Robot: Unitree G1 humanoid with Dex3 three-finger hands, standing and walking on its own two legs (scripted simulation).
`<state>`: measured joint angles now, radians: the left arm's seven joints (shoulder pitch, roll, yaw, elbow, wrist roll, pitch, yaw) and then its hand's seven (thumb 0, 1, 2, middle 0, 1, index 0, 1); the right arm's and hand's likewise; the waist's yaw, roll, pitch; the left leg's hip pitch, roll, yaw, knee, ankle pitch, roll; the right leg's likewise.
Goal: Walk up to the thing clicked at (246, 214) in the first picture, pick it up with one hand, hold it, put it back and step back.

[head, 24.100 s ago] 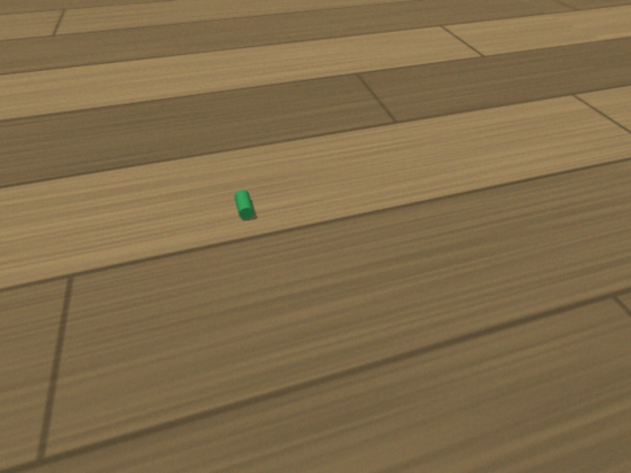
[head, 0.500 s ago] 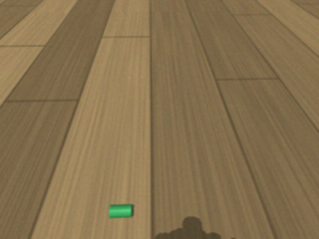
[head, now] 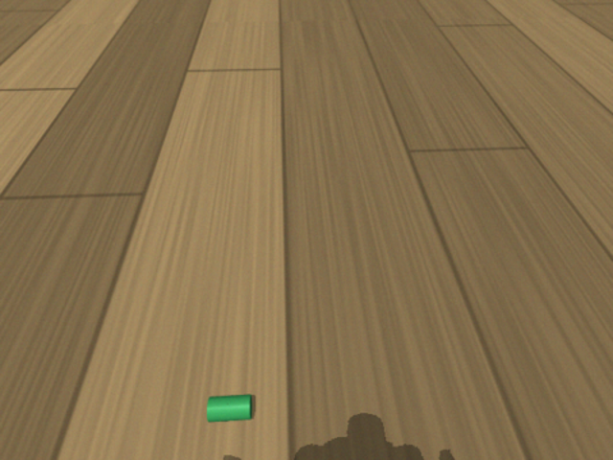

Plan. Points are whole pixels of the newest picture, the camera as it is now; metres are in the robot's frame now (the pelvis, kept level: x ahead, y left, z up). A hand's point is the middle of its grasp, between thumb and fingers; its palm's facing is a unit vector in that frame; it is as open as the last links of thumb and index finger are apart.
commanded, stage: walk up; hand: left
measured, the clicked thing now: (230, 407) +0.41 +0.24 -0.74
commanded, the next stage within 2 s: stand in 0.18 s
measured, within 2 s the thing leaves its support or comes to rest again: neither
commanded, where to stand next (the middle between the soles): +0.03 -0.02 m, yaw +3 degrees
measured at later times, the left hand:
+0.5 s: hand out of the picture +0.10 +0.25 -0.15, palm faces -0.01 -0.94 -0.34, open 7.4 cm
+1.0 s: hand out of the picture +0.07 +0.27 -0.15, palm faces +0.01 -0.94 -0.34, open 7.4 cm
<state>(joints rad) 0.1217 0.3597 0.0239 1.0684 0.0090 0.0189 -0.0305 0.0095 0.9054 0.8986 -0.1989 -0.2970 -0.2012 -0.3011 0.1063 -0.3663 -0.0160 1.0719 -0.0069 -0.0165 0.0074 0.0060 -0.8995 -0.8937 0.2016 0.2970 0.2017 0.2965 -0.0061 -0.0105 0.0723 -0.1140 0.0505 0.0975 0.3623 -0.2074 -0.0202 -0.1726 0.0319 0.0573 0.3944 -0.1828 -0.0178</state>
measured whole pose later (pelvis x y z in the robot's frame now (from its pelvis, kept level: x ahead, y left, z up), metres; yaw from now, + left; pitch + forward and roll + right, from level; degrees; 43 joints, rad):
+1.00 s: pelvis +0.01 +0.01 +0.00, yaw +2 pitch -2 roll +0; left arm 0.12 0.35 0.00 1.14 0.01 -0.01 -0.01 0.01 0.90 0.90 -0.20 -0.30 -0.20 -0.30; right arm 0.11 -0.35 0.00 1.12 -0.01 -0.01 0.01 0.01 -0.90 -0.89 0.20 0.30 0.20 0.30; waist 0.00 0.00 0.05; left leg -0.07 0.02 0.07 0.29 -0.18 0.00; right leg -0.10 0.00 0.03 0.31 -0.16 0.01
